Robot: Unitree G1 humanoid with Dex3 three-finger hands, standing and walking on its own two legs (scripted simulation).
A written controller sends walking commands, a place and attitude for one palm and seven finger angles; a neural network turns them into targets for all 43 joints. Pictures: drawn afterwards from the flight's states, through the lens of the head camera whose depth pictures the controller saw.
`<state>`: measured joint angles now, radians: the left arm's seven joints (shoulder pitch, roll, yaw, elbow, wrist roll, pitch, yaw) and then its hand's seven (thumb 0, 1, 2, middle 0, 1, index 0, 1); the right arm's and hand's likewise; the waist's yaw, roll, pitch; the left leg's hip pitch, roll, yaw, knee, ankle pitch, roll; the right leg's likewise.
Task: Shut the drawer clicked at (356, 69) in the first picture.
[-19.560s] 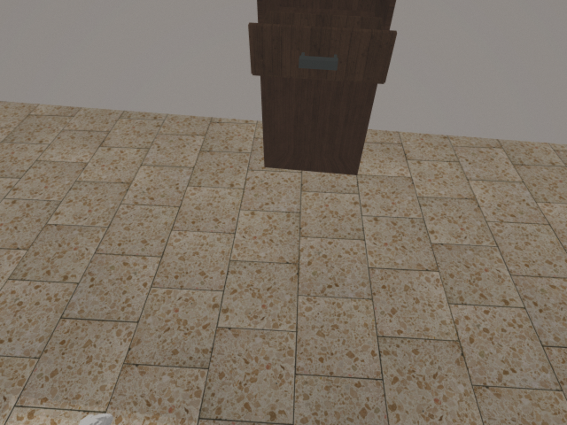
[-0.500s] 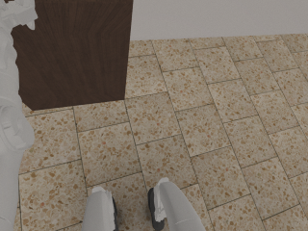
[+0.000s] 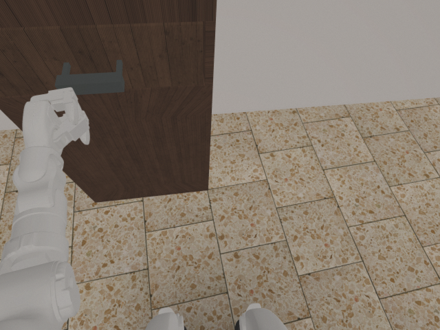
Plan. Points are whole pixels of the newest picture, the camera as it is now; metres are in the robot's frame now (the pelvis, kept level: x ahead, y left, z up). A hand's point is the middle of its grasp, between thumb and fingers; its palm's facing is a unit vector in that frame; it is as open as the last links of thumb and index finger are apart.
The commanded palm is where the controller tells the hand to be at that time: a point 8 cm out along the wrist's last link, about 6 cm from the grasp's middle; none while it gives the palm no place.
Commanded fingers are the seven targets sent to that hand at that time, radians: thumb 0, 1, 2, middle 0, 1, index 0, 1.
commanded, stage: draw the hand back to the body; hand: left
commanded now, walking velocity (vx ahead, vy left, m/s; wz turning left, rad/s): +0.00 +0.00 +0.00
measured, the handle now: (92, 75) +0.61 +0.22 +0.04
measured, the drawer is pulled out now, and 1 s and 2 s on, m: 0.00 0.00 0.00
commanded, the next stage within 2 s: step back with the hand held close in 1.14 s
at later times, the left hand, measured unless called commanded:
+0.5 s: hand (19, 201) +0.30 +0.23 +0.14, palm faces +0.29 -0.92 -0.26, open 3.3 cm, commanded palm +0.25 +0.27 +0.16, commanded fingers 0.00 0.90 0.90 -1.40 -1.60 -1.40 -1.60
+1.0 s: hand out of the picture +0.17 +0.23 +0.22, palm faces +0.44 -0.80 -0.41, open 3.3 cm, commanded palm +0.12 +0.27 +0.23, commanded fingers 0.00 0.90 0.90 -1.40 -1.60 -1.40 -1.60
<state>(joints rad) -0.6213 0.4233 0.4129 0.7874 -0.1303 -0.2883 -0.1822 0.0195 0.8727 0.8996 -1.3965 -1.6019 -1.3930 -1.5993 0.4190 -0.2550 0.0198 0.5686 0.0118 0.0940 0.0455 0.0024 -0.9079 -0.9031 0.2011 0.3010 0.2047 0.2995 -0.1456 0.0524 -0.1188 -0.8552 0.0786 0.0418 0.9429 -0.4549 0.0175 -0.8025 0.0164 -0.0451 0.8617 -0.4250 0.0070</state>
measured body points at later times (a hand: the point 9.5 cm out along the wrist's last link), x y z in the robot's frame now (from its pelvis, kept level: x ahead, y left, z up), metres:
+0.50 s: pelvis +0.00 +0.00 +0.05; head +0.01 -0.02 +0.49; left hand +0.28 +0.27 +0.16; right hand +0.21 -0.22 -0.04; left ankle -0.01 +0.10 -0.69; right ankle -0.02 -0.13 -0.69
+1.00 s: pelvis +0.00 -0.01 +0.06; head -0.02 -0.05 +0.50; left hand +0.14 +0.27 +0.24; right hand +0.20 -0.23 -0.03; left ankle -0.01 +0.10 -0.69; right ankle -0.02 -0.13 -0.69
